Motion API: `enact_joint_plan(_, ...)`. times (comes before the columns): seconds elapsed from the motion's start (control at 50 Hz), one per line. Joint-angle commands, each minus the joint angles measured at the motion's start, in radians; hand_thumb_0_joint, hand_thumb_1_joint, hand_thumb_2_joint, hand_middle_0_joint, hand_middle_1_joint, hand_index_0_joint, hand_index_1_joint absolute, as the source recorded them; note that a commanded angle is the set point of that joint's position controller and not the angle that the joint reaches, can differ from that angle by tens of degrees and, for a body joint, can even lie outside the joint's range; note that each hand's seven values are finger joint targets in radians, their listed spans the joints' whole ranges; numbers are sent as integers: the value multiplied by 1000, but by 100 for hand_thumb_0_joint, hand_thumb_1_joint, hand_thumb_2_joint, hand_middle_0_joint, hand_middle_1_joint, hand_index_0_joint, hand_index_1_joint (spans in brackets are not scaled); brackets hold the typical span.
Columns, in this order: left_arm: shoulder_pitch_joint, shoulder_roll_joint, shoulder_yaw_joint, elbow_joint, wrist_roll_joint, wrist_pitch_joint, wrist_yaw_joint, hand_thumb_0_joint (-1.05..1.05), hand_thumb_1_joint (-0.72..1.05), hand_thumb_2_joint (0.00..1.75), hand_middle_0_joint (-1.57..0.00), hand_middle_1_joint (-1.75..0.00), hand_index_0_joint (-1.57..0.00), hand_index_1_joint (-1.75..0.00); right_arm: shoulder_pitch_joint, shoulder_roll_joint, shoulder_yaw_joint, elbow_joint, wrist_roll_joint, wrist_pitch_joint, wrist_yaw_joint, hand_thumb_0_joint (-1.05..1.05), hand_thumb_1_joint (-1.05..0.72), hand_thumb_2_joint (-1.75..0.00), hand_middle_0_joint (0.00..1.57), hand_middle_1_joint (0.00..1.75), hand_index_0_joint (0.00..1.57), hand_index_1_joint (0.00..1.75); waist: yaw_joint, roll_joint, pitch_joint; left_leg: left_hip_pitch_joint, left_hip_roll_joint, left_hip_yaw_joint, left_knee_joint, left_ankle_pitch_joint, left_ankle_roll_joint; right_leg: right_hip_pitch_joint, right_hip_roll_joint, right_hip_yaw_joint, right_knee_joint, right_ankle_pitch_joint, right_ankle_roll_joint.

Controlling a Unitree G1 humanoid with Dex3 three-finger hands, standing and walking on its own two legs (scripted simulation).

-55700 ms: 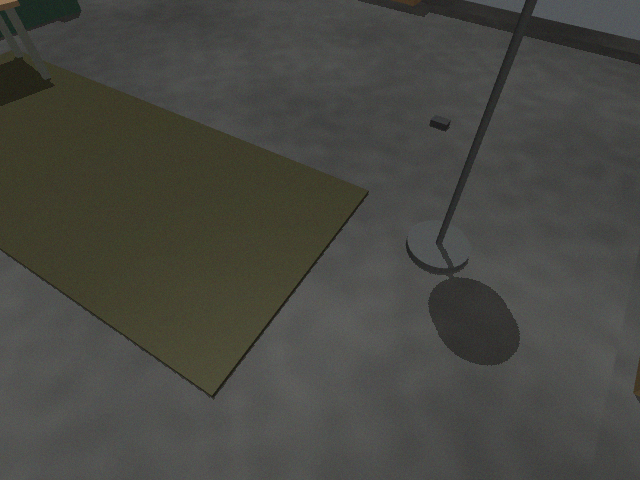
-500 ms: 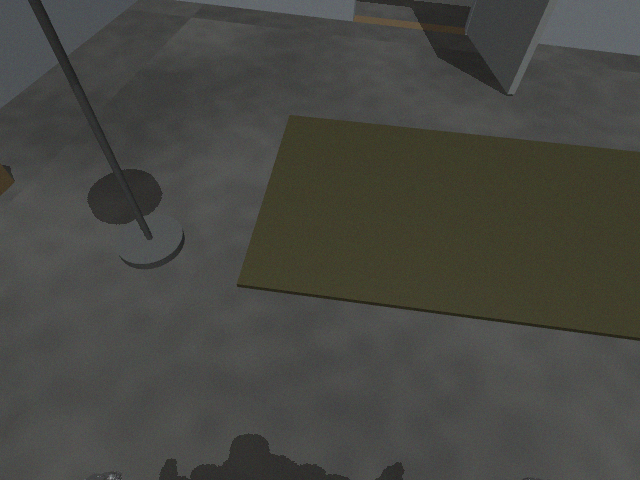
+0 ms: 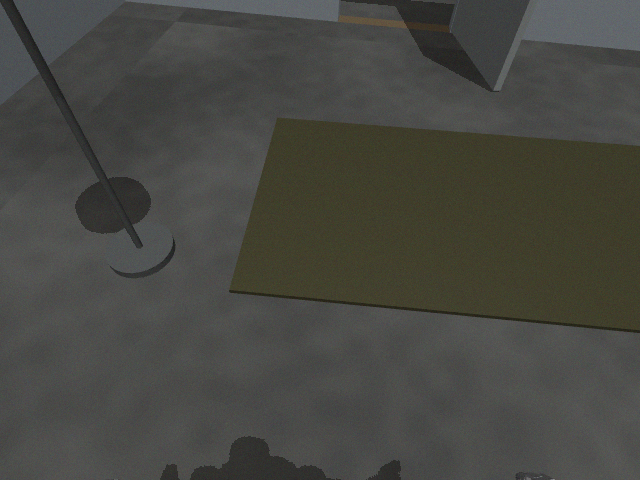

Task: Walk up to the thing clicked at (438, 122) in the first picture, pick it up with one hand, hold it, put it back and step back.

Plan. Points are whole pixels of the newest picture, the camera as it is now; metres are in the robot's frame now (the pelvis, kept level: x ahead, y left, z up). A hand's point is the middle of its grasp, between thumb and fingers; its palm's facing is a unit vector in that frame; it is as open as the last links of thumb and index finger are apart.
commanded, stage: stand
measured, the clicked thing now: out of the picture +0.12 +0.48 -0.76
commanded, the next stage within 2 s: none
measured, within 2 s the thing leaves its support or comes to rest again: neither
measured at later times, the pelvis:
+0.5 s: pelvis +0.00 -0.01 +0.00, yaw +0 degrees
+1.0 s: pelvis +0.01 -0.01 +0.00, yaw +0 degrees
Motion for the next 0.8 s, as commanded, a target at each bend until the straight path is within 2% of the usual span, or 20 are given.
enact_joint_plan(0.0, -32, 211, 39, -57, -4, -21, 12, 0, 90, 90, -20, -30, -20, -30, -42, -222, -44, -61, 5, -16, -17, 0, -90, -90, 20, 30, 20, 30, -6, 29, -114, -11, 100, -61, -61, 126, 34, 48, -84, 74, -58, 41, -45)
enact_joint_plan(0.02, -28, 206, 38, -55, -4, -19, 10, 0, 90, 90, -20, -30, -20, -30, -43, -227, -44, -59, 2, -16, -17, 0, -90, -90, 20, 30, 20, 30, -5, 38, -100, -21, 96, -63, -71, 71, 34, 39, -82, 78, -62, 18, -43)
enact_joint_plan(0.06, -22, 210, 37, -55, 0, -20, 10, 0, 90, 90, -20, -30, -20, -30, -49, -221, -44, -61, 5, -17, -16, 0, -90, -90, 20, 30, 20, 30, -3, 21, -102, 4, 103, -68, -65, 132, 33, 27, -84, 74, -58, 46, -47)
enact_joint_plan(0.12, -19, 207, 36, -60, -1, -22, 11, 0, 90, 90, -20, -30, -20, -30, -33, -224, -44, -57, 3, -19, -16, 0, -90, -90, 20, 30, 20, 30, -9, 26, -118, 33, 105, -56, -49, 159, 34, 19, -90, 83, -64, 68, -47)
enact_joint_plan(0.18, -20, 210, 37, -62, -3, -22, 12, 0, 90, 90, -20, -30, -20, -30, -36, -219, -42, -57, 3, -17, -16, 0, -90, -90, 20, 30, 20, 30, -5, 14, -105, 10, 102, -59, -57, 165, 34, 34, -87, 79, -61, 77, -48)
enact_joint_plan(0.24, -18, 212, 38, -63, -3, -21, 12, 0, 90, 90, -20, -30, -20, -30, -27, -213, -40, -58, 4, -14, -14, 0, -90, -90, 20, 30, 20, 30, -10, 6, -100, 2, 98, -57, -66, 99, 32, 19, -84, 79, -71, 19, -46)
enact_joint_plan(0.32, -12, 211, 37, -66, -1, -21, 12, 0, 90, 90, -20, -30, -20, -30, -27, -219, -41, -58, 4, -16, -15, 0, -90, -90, 20, 30, 20, 30, -11, 17, -112, 22, 100, -53, -58, 128, 32, 20, -86, 82, -66, 48, -47)
enact_joint_plan(0.38, -7, 210, 37, -63, -2, -20, 12, 0, 90, 90, -20, -30, -20, -30, -26, -219, -39, -56, 3, -14, -16, 0, -90, -90, 20, 30, 20, 30, -8, 24, -105, 19, 99, -53, -56, 110, 35, 17, -86, 85, -72, 42, -46)
enact_joint_plan(0.4, -12, 215, 38, -67, -2, -21, 12, 0, 90, 90, -20, -30, -20, -30, -14, -214, -39, -57, 3, -15, -15, 0, -90, -90, 20, 30, 20, 30, -10, 7, -120, 21, 104, -53, -54, 151, 35, 36, -88, 83, -61, 70, -50)
enact_joint_plan(0.52, -2, 207, 36, -68, -4, -21, 12, 0, 90, 90, -20, -30, -20, -30, -16, -217, -36, -58, 4, -12, -15, 0, -90, -90, 20, 30, 20, 30, -7, 14, -93, 6, 98, -51, -53, 140, 31, 26, -85, 83, -74, 57, -47)
enact_joint_plan(0.6, 2, 207, 37, -71, -3, -21, 13, 0, 90, 90, -20, -30, -20, -30, -16, -221, -37, -60, 3, -15, -18, 0, -90, -90, 20, 30, 20, 30, -7, 31, -122, 36, 107, -49, -37, 199, 34, 39, -88, 82, -61, 123, -49)
enact_joint_plan(0.64, 2, 207, 37, -71, -4, -21, 13, 0, 90, 90, -20, -30, -20, -30, -5, -223, -36, -57, 5, -13, -18, 0, -90, -90, 20, 30, 20, 30, -10, 27, -110, 22, 103, -46, -47, 161, 34, 37, -85, 83, -65, 99, -48)
enact_joint_plan(0.72, 0, 209, 38, -71, -3, -22, 14, 0, 90, 90, -20, -30, -20, -30, -6, -217, -35, -62, 5, -12, -18, 0, -90, -90, 20, 30, 20, 30, -10, 5, -112, 32, 108, -47, -40, 197, 32, 43, -87, 80, -60, 128, -49)
enact_joint_plan(0.78, 3, 203, 36, -72, -4, -21, 12, 0, 90, 90, -20, -30, -20, -30, -2, -221, -33, -59, 5, -14, -17, 0, -90, -90, 20, 30, 20, 30, -10, 32, -106, 29, 107, -49, -46, 201, 29, 43, -83, 79, -62, 124, -48)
